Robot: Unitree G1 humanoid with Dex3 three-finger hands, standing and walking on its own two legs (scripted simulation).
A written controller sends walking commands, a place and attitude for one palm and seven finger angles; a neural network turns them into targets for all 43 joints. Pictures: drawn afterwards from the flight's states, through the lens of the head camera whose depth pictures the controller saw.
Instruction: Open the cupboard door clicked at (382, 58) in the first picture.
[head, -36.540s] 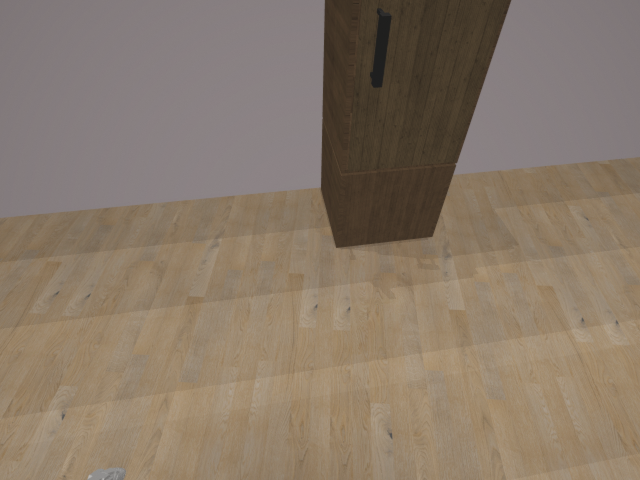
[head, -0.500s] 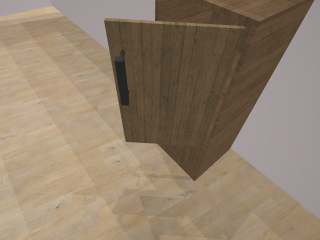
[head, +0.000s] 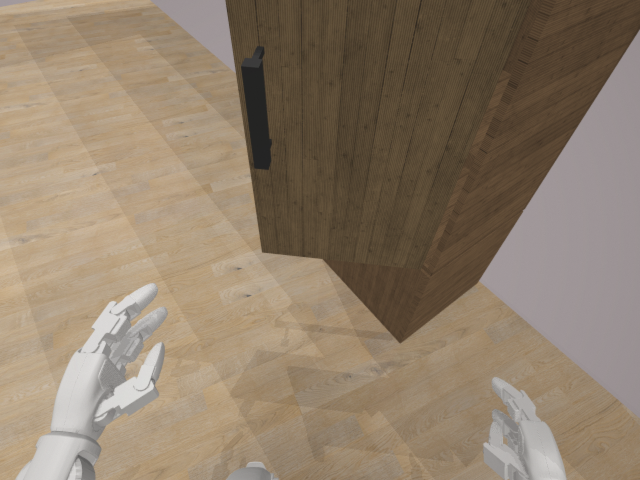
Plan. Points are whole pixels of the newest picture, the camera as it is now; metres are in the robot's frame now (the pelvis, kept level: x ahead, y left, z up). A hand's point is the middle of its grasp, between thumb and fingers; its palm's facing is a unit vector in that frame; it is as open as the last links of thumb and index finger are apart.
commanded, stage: raise the hand with hooked fingers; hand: left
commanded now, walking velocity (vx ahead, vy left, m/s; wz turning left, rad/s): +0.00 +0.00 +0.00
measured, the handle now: (261, 111) +0.62 +0.13 +0.12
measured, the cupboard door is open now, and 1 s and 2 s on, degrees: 47 47 47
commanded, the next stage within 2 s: move the hooked fingers beside the handle in 1.80 s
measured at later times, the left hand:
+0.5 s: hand (111, 364) +0.23 +0.24 +0.06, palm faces -0.04 -1.00 -0.05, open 10.9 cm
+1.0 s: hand (59, 319) +0.26 +0.28 +0.11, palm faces -0.02 -1.00 -0.04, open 13.6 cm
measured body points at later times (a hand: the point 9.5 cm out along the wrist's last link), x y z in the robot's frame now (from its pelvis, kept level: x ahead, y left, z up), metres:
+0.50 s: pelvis -0.01 +0.00 -0.01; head +0.03 +0.01 +0.44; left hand +0.23 +0.30 +0.06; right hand +0.13 -0.24 -0.09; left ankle +0.04 +0.12 -0.69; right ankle -0.01 -0.11 -0.69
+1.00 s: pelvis +0.00 +0.02 +0.02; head +0.01 +0.03 +0.47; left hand +0.25 +0.34 +0.11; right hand +0.18 -0.21 -0.04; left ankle +0.04 +0.12 -0.69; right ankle -0.01 -0.11 -0.69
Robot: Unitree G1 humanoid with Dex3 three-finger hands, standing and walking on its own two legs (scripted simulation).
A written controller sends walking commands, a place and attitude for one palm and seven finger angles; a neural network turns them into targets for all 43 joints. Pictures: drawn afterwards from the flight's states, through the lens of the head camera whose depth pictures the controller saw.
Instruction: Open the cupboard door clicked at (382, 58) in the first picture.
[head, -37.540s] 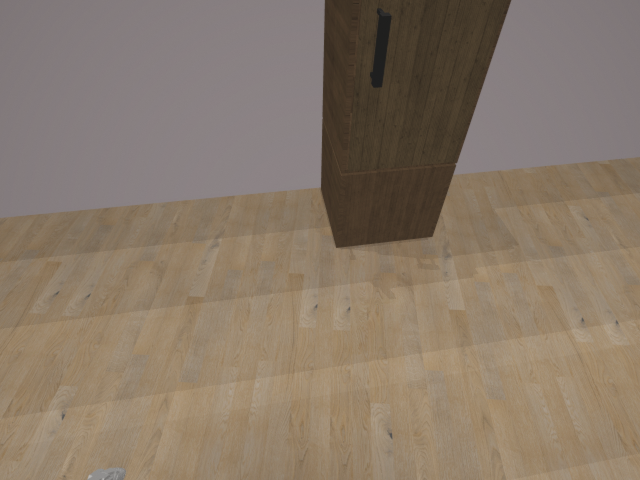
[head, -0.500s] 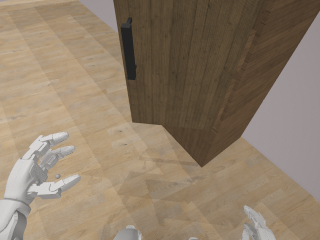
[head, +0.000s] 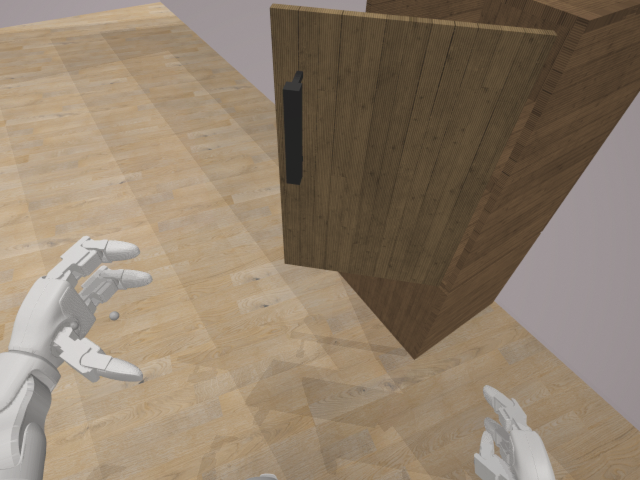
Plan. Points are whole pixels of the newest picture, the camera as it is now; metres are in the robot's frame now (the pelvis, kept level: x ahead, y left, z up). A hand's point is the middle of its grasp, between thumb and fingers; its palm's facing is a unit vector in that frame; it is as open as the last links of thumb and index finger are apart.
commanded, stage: raise the hand with hooked fingers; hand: left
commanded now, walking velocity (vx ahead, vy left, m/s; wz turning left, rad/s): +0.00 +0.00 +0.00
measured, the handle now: (296, 130) +0.63 +0.09 +0.10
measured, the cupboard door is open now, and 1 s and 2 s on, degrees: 47 47 47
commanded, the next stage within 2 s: move the hooked fingers beside the handle in 0.80 s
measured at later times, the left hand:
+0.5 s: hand (109, 273) +0.30 +0.26 +0.12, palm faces -0.05 -1.00 -0.02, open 14.0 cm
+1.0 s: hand (125, 271) +0.30 +0.25 +0.12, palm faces -0.04 -1.00 -0.02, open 14.0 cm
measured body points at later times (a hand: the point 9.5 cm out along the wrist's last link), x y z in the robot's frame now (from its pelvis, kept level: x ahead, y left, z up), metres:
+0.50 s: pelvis +0.00 -0.01 +0.01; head +0.02 -0.01 +0.46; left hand +0.29 +0.32 +0.13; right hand +0.16 -0.26 -0.06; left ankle +0.04 +0.09 -0.71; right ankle -0.01 -0.13 -0.71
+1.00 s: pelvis +0.00 -0.02 +0.01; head +0.02 -0.03 +0.46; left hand +0.30 +0.30 +0.13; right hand +0.17 -0.27 -0.06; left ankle +0.04 +0.09 -0.71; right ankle -0.01 -0.13 -0.71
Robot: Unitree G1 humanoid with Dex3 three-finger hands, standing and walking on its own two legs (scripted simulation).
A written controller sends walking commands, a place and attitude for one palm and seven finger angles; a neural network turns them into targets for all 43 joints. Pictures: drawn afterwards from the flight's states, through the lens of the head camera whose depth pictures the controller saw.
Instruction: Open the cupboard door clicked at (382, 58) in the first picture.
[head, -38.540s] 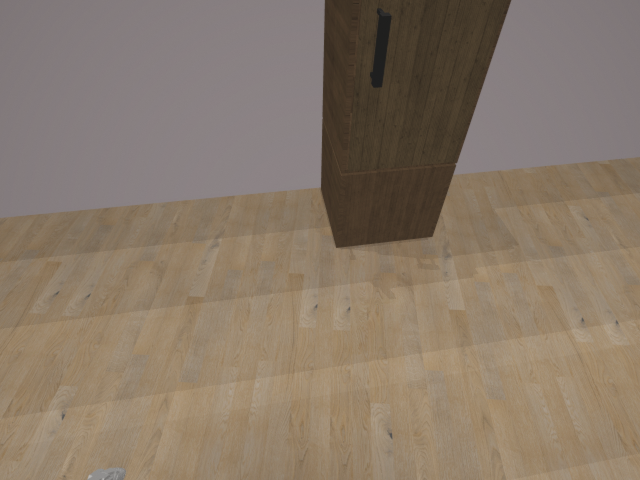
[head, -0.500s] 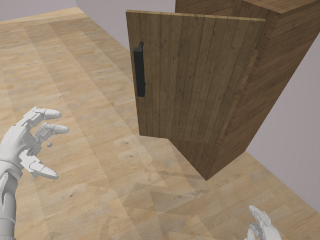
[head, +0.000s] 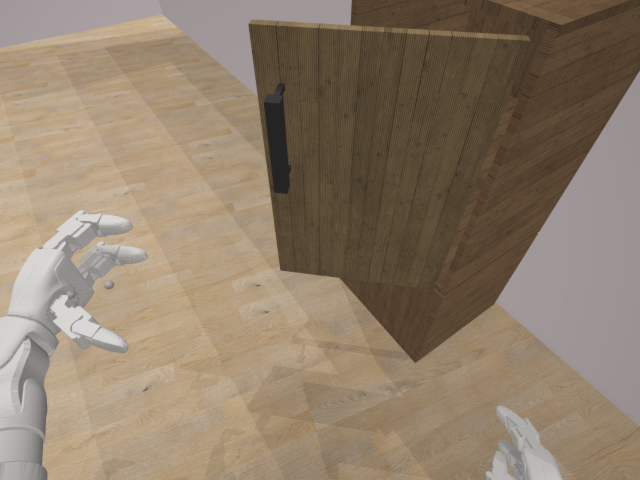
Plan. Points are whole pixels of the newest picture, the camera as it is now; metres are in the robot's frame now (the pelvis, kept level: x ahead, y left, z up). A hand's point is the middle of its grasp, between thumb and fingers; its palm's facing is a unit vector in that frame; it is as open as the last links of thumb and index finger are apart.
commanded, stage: move the hooked fingers beside the handle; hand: left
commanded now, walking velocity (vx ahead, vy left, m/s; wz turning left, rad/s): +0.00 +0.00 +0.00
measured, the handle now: (281, 140) +0.62 +0.12 +0.09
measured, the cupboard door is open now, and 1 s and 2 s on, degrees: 47 47 47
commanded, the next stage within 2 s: none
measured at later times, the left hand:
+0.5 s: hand (159, 228) +0.39 +0.24 +0.11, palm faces -0.07 -1.00 +0.01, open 14.0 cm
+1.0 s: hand (207, 185) +0.48 +0.20 +0.11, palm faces -0.08 -1.00 +0.01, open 14.0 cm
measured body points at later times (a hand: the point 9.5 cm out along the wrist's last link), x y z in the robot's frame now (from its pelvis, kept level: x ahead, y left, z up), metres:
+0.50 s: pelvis +0.01 +0.01 +0.00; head +0.04 +0.01 +0.45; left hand +0.39 +0.30 +0.11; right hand +0.10 -0.26 -0.10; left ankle +0.04 +0.12 -0.72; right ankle -0.01 -0.11 -0.72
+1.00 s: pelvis +0.00 +0.01 -0.01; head +0.08 +0.02 +0.43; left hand +0.48 +0.26 +0.11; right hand +0.03 -0.26 -0.12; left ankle +0.04 +0.12 -0.72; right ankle -0.01 -0.11 -0.72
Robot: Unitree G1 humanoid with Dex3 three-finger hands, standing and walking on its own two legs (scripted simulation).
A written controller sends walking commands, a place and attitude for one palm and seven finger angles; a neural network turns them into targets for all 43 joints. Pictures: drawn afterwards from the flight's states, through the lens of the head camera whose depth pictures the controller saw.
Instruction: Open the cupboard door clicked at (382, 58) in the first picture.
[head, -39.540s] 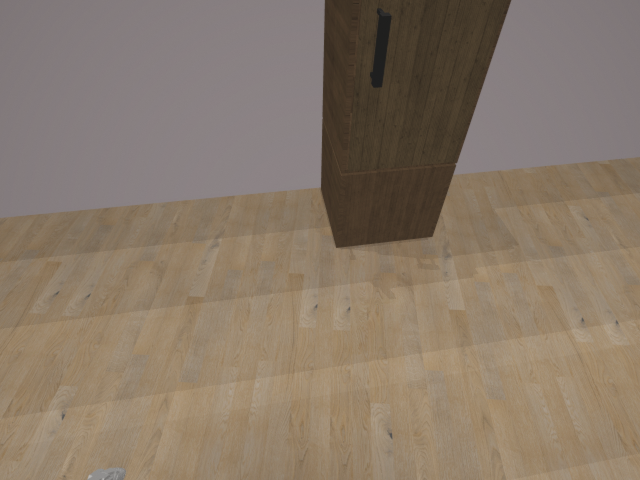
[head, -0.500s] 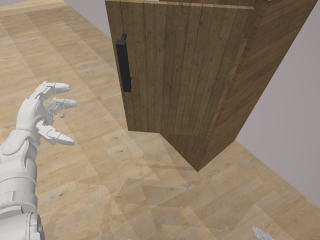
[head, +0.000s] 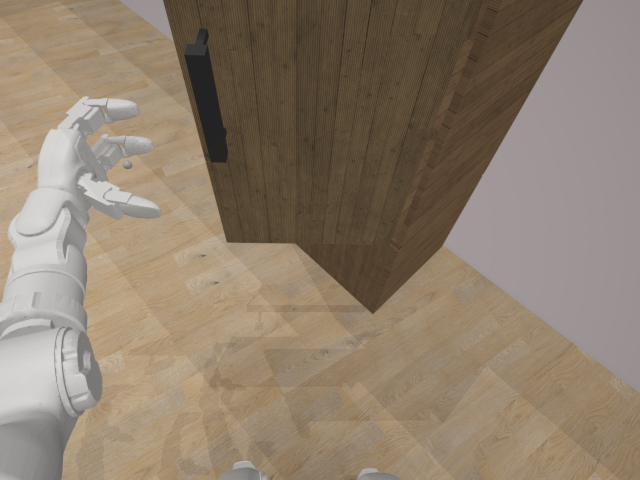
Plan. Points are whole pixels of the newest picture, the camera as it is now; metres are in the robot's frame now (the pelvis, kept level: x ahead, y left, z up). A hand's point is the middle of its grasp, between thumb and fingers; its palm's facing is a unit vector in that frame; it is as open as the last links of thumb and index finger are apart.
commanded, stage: move the hooked fingers beside the handle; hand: left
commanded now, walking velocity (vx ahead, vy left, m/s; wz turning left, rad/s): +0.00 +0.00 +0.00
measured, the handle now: (211, 100) +0.61 +0.13 +0.11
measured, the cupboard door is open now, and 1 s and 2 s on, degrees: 47 47 47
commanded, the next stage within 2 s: slide the fingers in behind the handle in 1.50 s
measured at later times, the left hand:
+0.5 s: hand (160, 115) +0.56 +0.19 +0.12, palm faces -0.03 -1.00 +0.01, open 14.0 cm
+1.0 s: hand (160, 118) +0.56 +0.19 +0.11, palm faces -0.02 -1.00 +0.01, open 14.0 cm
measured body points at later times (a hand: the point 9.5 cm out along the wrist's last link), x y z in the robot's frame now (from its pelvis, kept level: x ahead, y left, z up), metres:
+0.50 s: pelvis +0.00 +0.00 -0.01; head +0.13 +0.02 +0.42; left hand +0.55 +0.24 +0.13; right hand -0.05 -0.27 -0.11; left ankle +0.03 +0.11 -0.70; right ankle -0.01 -0.12 -0.70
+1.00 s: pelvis +0.03 +0.01 -0.01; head +0.15 +0.03 +0.42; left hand +0.56 +0.25 +0.11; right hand -0.02 -0.25 -0.11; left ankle +0.03 +0.11 -0.70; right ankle -0.01 -0.12 -0.70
